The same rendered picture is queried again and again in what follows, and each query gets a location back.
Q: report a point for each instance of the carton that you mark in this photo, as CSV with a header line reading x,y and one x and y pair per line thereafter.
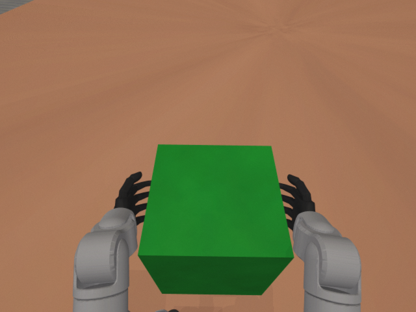
x,y
215,221

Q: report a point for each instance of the left robot forearm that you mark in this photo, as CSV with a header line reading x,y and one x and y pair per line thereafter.
x,y
101,264

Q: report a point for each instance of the left robot hand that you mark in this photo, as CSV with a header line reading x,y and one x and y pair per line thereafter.
x,y
127,197

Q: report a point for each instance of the right robot hand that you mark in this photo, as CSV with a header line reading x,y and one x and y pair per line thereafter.
x,y
301,201

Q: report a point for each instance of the right robot forearm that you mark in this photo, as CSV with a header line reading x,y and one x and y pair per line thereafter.
x,y
332,265

